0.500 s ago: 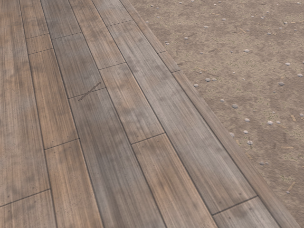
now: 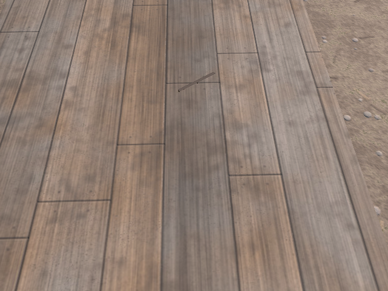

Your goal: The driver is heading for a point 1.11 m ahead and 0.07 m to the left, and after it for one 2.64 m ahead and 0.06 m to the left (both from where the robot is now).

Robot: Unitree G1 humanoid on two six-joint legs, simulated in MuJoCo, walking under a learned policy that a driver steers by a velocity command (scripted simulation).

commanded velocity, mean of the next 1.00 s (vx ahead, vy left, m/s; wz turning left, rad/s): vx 0.15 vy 0.00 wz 0.39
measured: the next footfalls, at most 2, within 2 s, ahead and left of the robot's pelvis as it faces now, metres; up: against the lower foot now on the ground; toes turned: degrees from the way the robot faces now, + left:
right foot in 0.36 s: +0.20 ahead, -0.15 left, +0.00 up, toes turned +24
left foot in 0.70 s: +0.05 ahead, +0.06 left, +0.00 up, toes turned +17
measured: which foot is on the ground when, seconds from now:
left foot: down 0.00-0.36, up 0.38-0.68, down 0.70-1.00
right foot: up 0.00-0.34, down 0.36-0.74, up 0.76-1.00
